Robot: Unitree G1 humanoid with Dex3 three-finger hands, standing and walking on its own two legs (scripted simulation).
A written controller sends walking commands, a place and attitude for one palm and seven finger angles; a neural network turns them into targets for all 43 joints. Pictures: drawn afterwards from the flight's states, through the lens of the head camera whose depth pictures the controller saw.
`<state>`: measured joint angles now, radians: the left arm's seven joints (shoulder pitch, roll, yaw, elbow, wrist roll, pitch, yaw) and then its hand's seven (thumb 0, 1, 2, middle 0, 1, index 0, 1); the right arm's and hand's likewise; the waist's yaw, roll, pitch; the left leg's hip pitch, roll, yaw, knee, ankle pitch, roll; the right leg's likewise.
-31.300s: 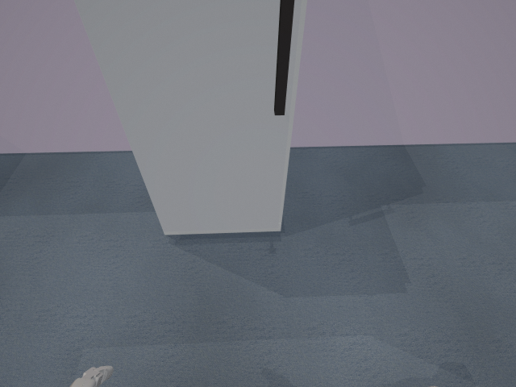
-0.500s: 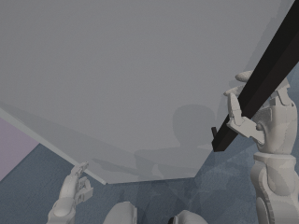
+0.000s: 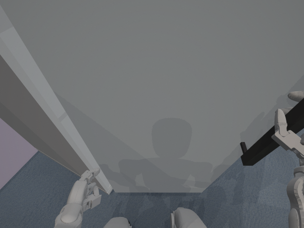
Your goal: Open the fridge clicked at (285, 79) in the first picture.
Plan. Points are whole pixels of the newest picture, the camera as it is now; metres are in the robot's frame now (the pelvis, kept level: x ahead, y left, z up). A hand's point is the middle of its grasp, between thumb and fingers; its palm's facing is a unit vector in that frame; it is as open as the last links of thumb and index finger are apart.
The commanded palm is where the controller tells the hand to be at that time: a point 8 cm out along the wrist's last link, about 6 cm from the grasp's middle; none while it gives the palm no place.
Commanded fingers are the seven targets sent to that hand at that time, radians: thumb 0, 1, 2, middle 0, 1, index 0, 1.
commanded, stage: walk backward, drawing the door open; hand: right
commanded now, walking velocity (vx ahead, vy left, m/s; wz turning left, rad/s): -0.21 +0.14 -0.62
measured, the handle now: (287, 114) +0.33 -0.24 +0.17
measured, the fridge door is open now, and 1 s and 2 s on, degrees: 62 75 73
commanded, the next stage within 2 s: stop walking and hold the door back in 0.44 s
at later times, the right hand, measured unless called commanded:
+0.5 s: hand (296, 185) +0.19 -0.20 +0.17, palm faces +0.32 +0.94 -0.14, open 6.6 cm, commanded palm +0.14 -0.24 +0.17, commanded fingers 0.00 -0.90 -0.90 0.45 1.40 0.45 1.40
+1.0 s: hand (295, 186) +0.19 -0.20 +0.17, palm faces +0.31 +0.95 -0.10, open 6.2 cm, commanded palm +0.15 -0.25 +0.16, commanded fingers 0.00 -0.90 -0.90 0.45 1.40 0.45 1.40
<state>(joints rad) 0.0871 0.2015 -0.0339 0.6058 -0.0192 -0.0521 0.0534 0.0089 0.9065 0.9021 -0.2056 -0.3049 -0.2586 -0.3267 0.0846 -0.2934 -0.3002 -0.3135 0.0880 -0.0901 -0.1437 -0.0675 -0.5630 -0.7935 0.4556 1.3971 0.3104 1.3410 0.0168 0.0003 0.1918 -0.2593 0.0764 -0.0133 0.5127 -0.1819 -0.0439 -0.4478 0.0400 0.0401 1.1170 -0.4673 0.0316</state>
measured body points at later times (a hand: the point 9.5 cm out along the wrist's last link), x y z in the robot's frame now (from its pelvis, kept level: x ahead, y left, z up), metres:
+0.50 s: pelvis -0.10 +0.01 +0.01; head -0.01 +0.00 +0.45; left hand +0.11 +0.16 -0.11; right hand +0.17 -0.25 +0.18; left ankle -0.11 +0.16 -0.73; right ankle -0.05 -0.11 -0.73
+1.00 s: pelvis -0.18 +0.02 +0.00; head -0.14 +0.00 +0.45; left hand +0.05 +0.20 -0.09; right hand +0.16 -0.25 +0.18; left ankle -0.12 +0.15 -0.73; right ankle -0.18 -0.08 -0.73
